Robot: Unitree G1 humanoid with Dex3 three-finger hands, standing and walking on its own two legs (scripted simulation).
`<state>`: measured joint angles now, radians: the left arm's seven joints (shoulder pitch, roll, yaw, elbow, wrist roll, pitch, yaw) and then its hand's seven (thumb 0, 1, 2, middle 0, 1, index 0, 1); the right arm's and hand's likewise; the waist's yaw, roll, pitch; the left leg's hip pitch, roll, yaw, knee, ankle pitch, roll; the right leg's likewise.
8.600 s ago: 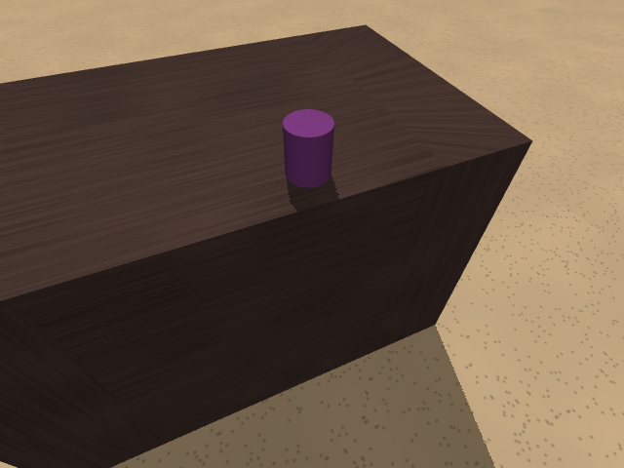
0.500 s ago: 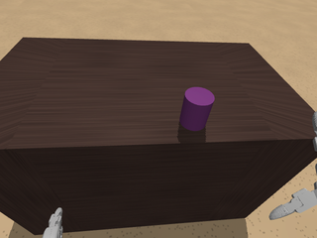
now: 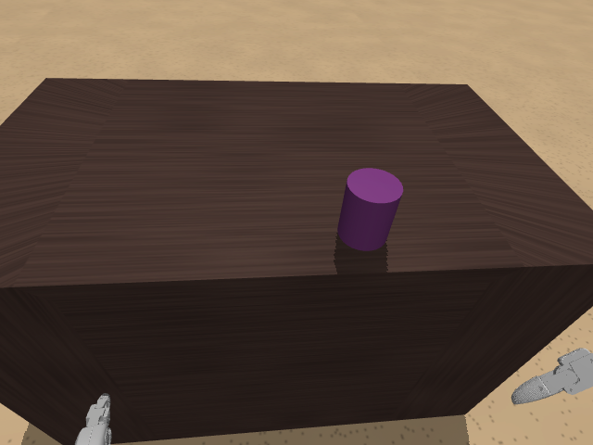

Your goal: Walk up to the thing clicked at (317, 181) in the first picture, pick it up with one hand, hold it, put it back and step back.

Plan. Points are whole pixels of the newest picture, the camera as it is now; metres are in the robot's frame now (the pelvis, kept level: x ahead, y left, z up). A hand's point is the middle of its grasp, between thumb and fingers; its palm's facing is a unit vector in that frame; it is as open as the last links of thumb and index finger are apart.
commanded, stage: go down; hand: right
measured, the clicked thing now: (368, 210) +0.46 -0.14 +0.08
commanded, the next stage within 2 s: none
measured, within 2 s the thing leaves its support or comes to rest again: neither
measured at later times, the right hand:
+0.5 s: hand (548, 228) +0.29 -0.29 +0.20, palm faces +0.21 +0.94 -0.28, open 17.4 cm
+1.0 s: hand (550, 206) +0.33 -0.31 +0.20, palm faces +0.13 +0.98 -0.16, open 17.4 cm
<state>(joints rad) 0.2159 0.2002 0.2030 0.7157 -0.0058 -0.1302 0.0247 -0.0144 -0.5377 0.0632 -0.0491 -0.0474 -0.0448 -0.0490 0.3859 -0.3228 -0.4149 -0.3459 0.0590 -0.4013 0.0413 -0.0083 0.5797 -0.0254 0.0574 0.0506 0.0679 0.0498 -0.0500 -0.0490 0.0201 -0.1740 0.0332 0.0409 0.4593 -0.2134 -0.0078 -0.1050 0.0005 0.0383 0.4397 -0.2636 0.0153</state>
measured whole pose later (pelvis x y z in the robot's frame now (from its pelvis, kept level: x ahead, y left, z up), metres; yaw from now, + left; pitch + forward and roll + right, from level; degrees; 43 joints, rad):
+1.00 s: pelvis +0.01 +0.00 +0.00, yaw +0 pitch +0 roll +0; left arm 0.20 0.24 0.03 0.73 -0.01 -0.19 0.18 -0.01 -0.54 0.06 -0.05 -0.05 -0.05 -0.05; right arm -0.31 -0.58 -0.53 0.38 0.26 0.04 0.47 -0.01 0.52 -0.02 0.07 0.04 0.07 0.04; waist -0.01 -0.04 -0.03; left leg -0.25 0.03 0.04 0.47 -0.22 -0.01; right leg -0.20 0.00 0.04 0.48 -0.28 0.01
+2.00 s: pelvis +0.01 +0.00 -0.01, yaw +1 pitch +6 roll +1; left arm 0.22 0.27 -0.06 0.71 -0.03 -0.21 0.22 -0.01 -0.55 0.07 -0.05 -0.05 -0.04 -0.05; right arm -0.63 -0.77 -0.54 0.86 0.23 0.09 0.59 -0.01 0.56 -0.03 0.06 0.04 0.06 0.04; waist 0.02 -0.03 -0.07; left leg -0.40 0.01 0.03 0.52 -0.22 0.00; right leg -0.34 -0.02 0.03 0.55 -0.31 0.02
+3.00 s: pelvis +0.01 +0.00 -0.01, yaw +1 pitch +6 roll +1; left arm 0.30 0.27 -0.06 0.62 -0.03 -0.20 0.21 -0.01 -0.54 0.06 -0.05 -0.05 -0.04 -0.05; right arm -0.65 -0.79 -0.55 0.86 0.22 0.10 0.58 -0.01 0.54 -0.02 0.07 0.04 0.07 0.04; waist 0.03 -0.02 -0.09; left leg -0.42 0.01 0.03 0.54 -0.23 0.00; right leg -0.36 -0.02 0.02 0.58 -0.33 0.02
